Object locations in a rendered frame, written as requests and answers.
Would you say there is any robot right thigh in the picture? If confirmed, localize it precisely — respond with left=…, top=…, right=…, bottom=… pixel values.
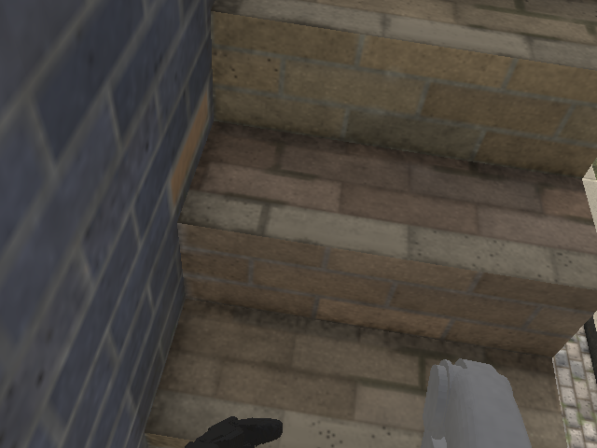
left=423, top=358, right=532, bottom=448

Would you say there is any left robot hand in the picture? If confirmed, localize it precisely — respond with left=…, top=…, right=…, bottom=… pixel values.
left=185, top=416, right=283, bottom=448

